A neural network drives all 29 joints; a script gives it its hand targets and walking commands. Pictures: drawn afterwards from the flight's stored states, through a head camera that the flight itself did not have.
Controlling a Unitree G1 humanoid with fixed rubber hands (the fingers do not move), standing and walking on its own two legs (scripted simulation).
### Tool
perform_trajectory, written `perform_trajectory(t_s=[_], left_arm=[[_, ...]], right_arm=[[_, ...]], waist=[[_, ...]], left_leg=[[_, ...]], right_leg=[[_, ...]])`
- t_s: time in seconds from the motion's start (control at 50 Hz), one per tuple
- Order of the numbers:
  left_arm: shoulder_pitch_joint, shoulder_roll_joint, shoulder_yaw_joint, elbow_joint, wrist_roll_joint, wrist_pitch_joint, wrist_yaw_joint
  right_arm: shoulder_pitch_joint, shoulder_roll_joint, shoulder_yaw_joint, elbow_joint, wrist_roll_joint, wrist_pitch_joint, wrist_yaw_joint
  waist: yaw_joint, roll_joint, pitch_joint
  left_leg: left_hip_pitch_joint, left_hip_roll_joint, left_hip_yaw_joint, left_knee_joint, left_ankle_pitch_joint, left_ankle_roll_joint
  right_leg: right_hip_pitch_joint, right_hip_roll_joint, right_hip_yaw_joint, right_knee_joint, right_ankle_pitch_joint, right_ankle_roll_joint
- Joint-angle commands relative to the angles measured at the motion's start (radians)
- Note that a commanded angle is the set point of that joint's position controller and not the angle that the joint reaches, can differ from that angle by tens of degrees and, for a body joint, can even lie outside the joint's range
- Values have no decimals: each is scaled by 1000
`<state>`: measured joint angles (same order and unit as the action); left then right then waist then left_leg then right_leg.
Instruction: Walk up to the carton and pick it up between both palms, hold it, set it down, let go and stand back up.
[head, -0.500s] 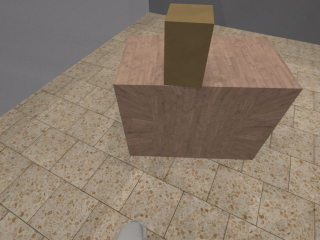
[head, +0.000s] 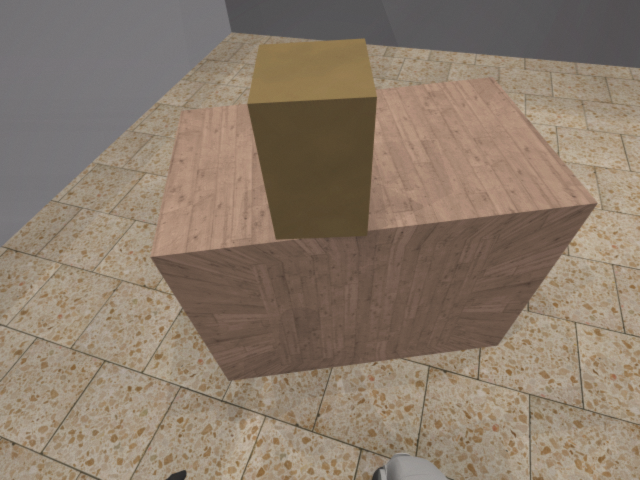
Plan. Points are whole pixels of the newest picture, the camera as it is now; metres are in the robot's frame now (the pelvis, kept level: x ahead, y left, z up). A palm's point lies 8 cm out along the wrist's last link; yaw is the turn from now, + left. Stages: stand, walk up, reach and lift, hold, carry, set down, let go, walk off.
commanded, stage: walk up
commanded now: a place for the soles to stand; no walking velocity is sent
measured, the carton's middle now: (316, 146) +0.65 +0.01 +0.04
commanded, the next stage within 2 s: none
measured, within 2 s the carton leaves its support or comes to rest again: neither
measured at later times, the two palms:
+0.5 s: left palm out of the picture +0.15 +0.24 -0.14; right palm (487, 397) +0.24 -0.22 -0.12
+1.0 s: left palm (154, 466) +0.17 +0.26 -0.12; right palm (515, 453) +0.17 -0.24 -0.12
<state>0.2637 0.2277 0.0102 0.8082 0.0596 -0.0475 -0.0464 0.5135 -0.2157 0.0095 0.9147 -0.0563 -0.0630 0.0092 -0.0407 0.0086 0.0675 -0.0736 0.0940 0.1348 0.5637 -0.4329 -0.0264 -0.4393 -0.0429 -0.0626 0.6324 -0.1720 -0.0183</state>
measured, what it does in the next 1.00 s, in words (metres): walks ahead: right foot, then left foot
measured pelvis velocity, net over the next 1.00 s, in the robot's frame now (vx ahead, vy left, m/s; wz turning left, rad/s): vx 0.14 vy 0.01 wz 0.01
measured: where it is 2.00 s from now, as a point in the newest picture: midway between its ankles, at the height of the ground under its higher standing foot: (339, 479)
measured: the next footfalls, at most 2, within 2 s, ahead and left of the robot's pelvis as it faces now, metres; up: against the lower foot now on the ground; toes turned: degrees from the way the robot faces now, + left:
right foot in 0.02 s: +0.16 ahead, -0.11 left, +0.00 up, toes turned -4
left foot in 0.36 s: +0.23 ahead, +0.13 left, +0.00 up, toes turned +5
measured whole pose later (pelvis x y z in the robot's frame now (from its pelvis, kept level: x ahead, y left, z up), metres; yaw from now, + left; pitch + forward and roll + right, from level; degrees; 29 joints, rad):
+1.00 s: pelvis +0.14 +0.01 +0.01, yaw +1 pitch -2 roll -1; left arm 0.23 0.24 -0.06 1.04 0.00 -0.01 0.01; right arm 0.24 -0.24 0.05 1.05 0.00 0.00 -0.01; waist -0.01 0.00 0.05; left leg -0.26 0.04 0.08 0.48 -0.18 0.02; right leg -0.15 -0.03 -0.07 0.46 -0.28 0.01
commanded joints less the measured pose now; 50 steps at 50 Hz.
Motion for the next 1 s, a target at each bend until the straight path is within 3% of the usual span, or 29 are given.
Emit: perform_trajectory(t_s=[0.0,0.02,0.04,0.06,0.12,0.2,0.22,0.26,0.28,0.32,0.34,0.36,0.38,0.4,0.44,0.5,0.6,0.98], left_arm=[[329,157,70,7,9,-24,27],[379,252,95,-16,-10,-21,41],[353,272,99,-18,-58,-2,57],[288,246,87,-38,-66,5,67],[191,152,51,-43,-47,-11,64],[123,116,20,-20,-35,-32,65],[89,117,13,-18,-34,-29,63],[58,134,6,-13,-37,-14,57],[54,146,5,-10,-42,-4,54],[41,159,-4,-7,-56,15,50],[63,140,-17,-2,-59,21,48],[106,100,-31,9,-59,25,46],[157,56,-43,27,-68,38,52],[157,47,-44,41,-63,52,60],[114,85,-37,51,-52,50,60],[99,123,-31,90,-55,29,55],[67,119,-33,118,-59,21,57],[18,136,-45,211,-62,30,61]], right_arm=[[24,-122,-9,-63,4,5,1],[82,-63,8,-100,26,16,6],[34,-110,-9,-127,26,32,0],[-15,-130,-15,-141,25,35,-1],[-21,-130,-20,-119,4,26,5],[-2,-62,-13,-90,10,40,-1],[-4,-43,-8,-85,17,42,-5],[-37,-37,-6,-84,25,44,-15],[-66,-44,-8,-87,27,45,-19],[-96,-70,-11,-89,32,42,-27],[-97,-107,-18,-97,30,38,-29],[-104,-145,-25,-106,34,34,-31],[-168,-177,-27,-114,50,40,-32],[-225,-200,-28,-111,62,49,-32],[-294,-177,-10,-99,63,60,-27],[-279,-144,4,-61,59,55,-22],[-303,-140,8,-17,57,40,-21],[-264,-166,20,100,59,46,-21]], waist=[[157,-122,-50],[146,-269,-138],[149,-163,-101],[134,-130,-11],[89,-121,40],[33,-88,-1],[18,-103,-22],[15,-142,-61],[18,-135,-69],[1,-84,-70],[3,-43,-88],[16,29,-112],[54,96,-117],[63,112,-92],[64,106,-36],[41,58,-59],[40,4,-101],[38,7,-30]], left_leg=[[-351,71,-21,246,160,107],[-492,-67,-23,557,-163,52],[-554,-62,-142,670,-178,52],[-601,-31,-169,721,-112,48],[-552,23,-178,609,-19,33],[-373,8,-147,426,34,1],[-298,1,-128,341,72,5],[-209,-43,-63,241,153,20],[-178,-62,-45,188,212,31],[-82,-74,-51,12,418,57],[-30,-8,-115,-6,527,74],[-24,115,-231,-57,612,106],[-127,212,-337,-125,626,179],[-218,211,-342,-167,482,211],[-242,130,-271,-167,357,144],[-149,73,-213,-117,391,98],[-101,69,-187,-96,498,98],[-164,53,-201,-209,255,80]], right_leg=[[454,-78,151,-86,-81,-41],[517,-307,608,-279,-278,-118],[437,-358,768,-407,-480,-176],[371,-357,729,-428,-561,-171],[238,-288,454,-411,-361,-188],[129,-248,202,-301,338,-205],[101,-215,126,-256,477,-185],[102,-175,72,-182,616,-159],[100,-169,71,-154,615,-150],[56,-156,79,-105,472,-109],[35,-146,88,-81,321,-75],[53,-101,77,-38,80,-40],[143,-11,42,30,-167,-7],[207,-1,44,-2,-220,-6],[204,-32,61,-122,-131,-6],[180,-68,98,-188,-17,-9],[221,-84,95,-212,67,-10],[243,-80,91,-274,-56,-19]])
